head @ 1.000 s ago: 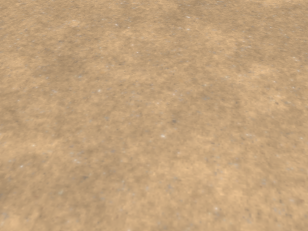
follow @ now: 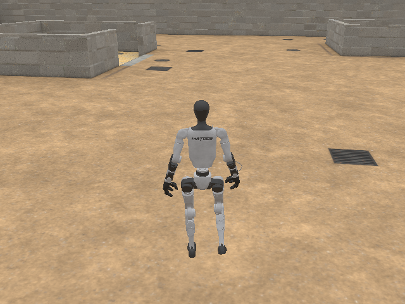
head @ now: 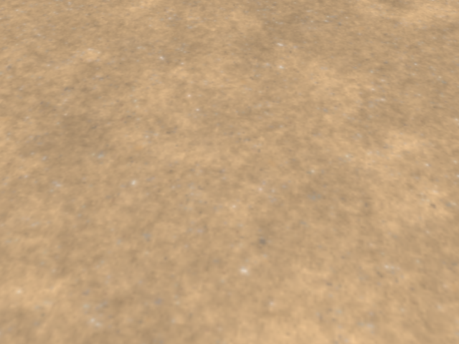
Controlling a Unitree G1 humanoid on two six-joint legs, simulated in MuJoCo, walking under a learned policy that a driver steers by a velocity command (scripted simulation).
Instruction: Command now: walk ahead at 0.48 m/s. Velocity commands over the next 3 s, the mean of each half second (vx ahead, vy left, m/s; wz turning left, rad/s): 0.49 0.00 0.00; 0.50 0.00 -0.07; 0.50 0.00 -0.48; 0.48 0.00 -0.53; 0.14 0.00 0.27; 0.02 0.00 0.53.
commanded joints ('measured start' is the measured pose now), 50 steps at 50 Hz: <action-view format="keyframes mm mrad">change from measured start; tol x32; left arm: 1 78 45 18 -40 9 17 7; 14 -339 56 6 -212 9 -6 -40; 20 183 292 88 -83 20 -2 -36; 50 50 128 37 -88 -30 -2 3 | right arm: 1 -22 -97 -20 -33 -1 -29 1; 20 317 5 23 51 -1 11 -37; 42 -292 -85 -4 -105 18 -13 3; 50 89 -148 -41 2 5 -13 -25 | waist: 1 34 115 -29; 18 90 95 -141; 20 61 -305 -416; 50 -100 167 -186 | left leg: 1 35 255 -262 -305 11 174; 18 284 236 -82 131 533 62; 20 -318 -23 -69 778 -386 -33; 22 -488 75 -179 895 -336 4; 42 -380 128 -79 91 154 -17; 47 675 402 -499 75 -28 203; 50 422 415 -496 -140 -202 142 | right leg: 1 -103 -78 35 -41 73 10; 15 -167 1 -14 -669 302 3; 18 239 71 -77 -693 238 -64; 20 855 -307 634 -808 -1 -284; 36 344 -88 18 -1085 341 -151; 45 514 -131 39 -753 728 -97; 48 -198 131 72 60 -274 17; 50 -287 16 76 114 -140 -7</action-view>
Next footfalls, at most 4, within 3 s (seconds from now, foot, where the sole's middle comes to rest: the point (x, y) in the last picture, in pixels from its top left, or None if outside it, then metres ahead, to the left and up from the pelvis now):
0.36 right None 0.40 -0.15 -0.78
0.92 left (209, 271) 0.71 0.09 -0.78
1.46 right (291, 207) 0.96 -0.19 -0.78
1.94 left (270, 136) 1.31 -0.14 -0.78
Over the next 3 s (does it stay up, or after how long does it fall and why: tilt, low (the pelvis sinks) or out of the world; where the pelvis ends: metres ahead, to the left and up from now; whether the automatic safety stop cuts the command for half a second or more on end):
stays up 1.23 -0.17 0.00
